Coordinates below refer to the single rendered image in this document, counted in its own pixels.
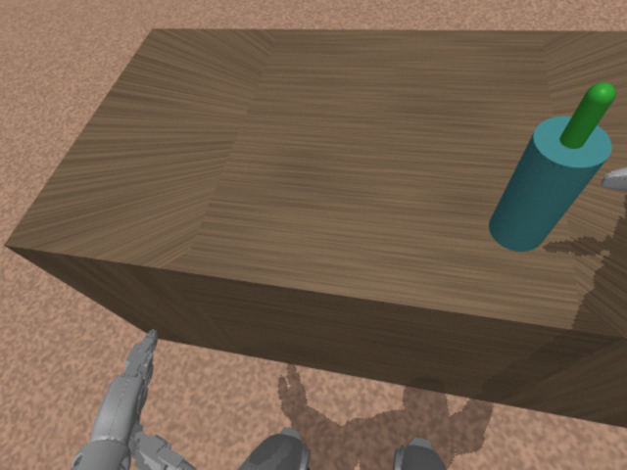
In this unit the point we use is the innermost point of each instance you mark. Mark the right robot hand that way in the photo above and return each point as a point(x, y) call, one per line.
point(616, 180)

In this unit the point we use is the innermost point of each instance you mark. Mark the bottle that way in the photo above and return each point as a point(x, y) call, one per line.
point(561, 158)

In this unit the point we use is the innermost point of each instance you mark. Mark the left robot arm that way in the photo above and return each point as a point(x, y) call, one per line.
point(102, 455)

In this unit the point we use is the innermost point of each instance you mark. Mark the left robot hand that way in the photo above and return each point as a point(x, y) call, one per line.
point(119, 414)

